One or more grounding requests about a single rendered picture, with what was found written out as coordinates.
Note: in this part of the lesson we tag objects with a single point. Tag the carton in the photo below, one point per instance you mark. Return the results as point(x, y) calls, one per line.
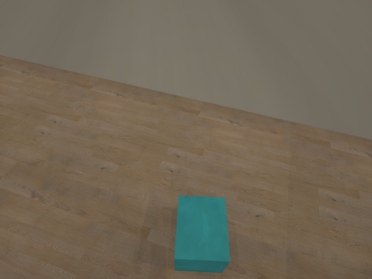
point(201, 234)

